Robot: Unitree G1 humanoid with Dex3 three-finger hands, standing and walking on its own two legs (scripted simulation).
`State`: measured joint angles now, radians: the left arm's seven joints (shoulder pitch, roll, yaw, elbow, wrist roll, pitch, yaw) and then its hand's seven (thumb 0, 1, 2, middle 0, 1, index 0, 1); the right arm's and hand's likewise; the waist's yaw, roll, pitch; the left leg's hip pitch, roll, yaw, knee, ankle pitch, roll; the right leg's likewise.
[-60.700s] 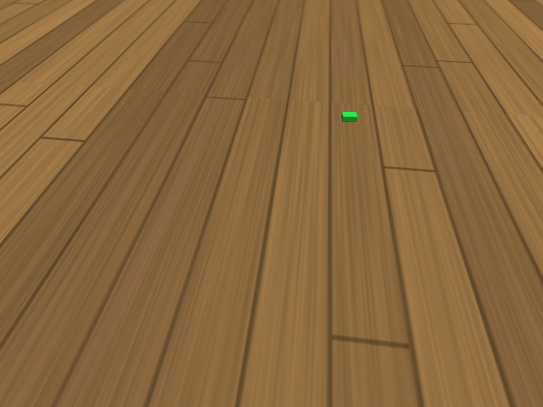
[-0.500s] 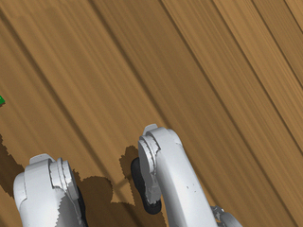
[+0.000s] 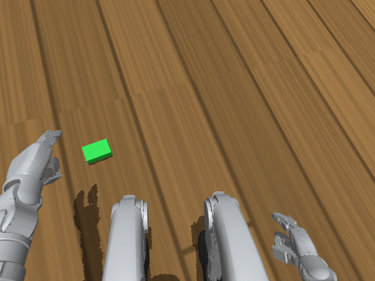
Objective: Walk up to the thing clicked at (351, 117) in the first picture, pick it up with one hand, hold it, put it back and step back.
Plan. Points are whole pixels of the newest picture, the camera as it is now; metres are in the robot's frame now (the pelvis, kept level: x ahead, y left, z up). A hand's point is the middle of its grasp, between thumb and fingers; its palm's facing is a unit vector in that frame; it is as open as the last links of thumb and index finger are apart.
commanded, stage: home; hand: left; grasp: from above
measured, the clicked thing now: (97, 151) +0.53 +0.29 -0.46
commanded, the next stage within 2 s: none
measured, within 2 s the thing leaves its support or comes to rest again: neither
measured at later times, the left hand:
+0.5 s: hand (37, 207) +0.26 +0.21 +0.10, palm faces +0.09 -0.96 -0.28, open 7.4 cm
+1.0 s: hand out of the picture +0.23 +0.19 +0.20, palm faces +0.16 -0.97 -0.20, open 7.4 cm
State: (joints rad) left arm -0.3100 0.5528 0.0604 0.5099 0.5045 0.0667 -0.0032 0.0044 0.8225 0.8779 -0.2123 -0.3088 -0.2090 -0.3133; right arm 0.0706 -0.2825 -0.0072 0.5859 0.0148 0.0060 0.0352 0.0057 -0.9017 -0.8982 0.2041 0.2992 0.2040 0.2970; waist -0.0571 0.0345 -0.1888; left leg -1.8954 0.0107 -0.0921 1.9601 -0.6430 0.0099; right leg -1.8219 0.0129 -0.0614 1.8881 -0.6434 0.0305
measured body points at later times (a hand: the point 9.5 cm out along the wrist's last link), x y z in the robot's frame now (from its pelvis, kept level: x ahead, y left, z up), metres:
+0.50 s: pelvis +0.05 -0.01 +0.18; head +0.13 +0.02 +0.63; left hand +0.26 +0.26 +0.12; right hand +0.23 -0.23 +0.09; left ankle +0.08 +0.11 -0.44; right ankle +0.09 -0.13 -0.44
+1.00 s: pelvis +0.09 -0.01 +0.24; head +0.10 +0.00 +0.69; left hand +0.22 +0.24 +0.21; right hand +0.29 -0.23 +0.19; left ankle +0.08 +0.11 -0.44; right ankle +0.09 -0.13 -0.44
